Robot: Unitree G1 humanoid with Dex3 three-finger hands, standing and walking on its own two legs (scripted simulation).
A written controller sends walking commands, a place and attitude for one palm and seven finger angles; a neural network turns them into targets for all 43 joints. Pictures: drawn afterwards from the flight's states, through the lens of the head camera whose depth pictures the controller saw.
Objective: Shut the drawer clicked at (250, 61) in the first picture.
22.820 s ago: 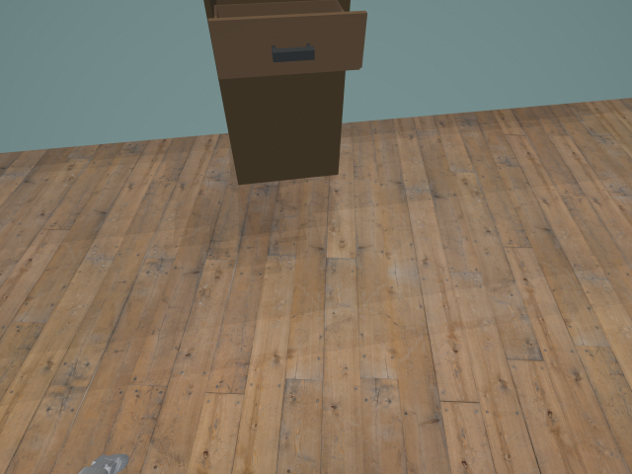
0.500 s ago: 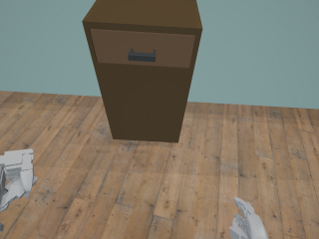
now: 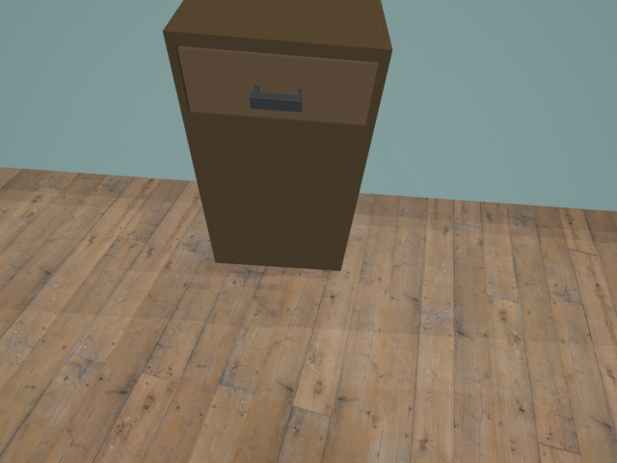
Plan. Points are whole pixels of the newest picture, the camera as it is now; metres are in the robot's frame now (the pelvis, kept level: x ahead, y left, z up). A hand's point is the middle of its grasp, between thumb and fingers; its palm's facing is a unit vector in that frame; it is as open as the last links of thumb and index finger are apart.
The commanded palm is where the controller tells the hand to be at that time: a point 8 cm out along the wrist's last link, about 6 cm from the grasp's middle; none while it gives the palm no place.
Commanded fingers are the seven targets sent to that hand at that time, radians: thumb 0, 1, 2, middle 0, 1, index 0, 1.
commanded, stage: let the arm hang, fingers relaxed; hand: left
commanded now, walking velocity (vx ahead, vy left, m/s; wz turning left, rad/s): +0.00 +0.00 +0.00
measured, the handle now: (277, 96) +0.87 +0.10 -0.01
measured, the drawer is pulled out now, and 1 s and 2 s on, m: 0.00 0.00 0.00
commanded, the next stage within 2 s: look to check the result in 0.78 s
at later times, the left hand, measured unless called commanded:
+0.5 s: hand out of the picture -0.03 +0.15 -0.17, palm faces +0.03 -0.99 -0.16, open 7.1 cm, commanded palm none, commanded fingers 0.00 0.90 0.90 -0.20 -0.30 -0.20 -0.30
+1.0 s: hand out of the picture -0.02 +0.14 -0.17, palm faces +0.02 -0.99 -0.17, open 7.3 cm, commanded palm none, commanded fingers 0.00 0.90 0.90 -0.20 -0.30 -0.20 -0.30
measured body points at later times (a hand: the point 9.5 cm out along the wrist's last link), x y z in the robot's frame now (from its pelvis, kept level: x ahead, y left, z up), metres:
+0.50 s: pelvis -0.01 +0.00 +0.00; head +0.00 -0.01 +0.45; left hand -0.03 +0.20 -0.16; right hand -0.03 -0.20 -0.16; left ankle +0.04 +0.09 -0.74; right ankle -0.01 -0.11 -0.74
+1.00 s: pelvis +0.00 -0.02 +0.01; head +0.01 -0.02 +0.46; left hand -0.02 +0.19 -0.16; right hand -0.04 -0.23 -0.16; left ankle +0.04 +0.09 -0.74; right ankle -0.01 -0.11 -0.74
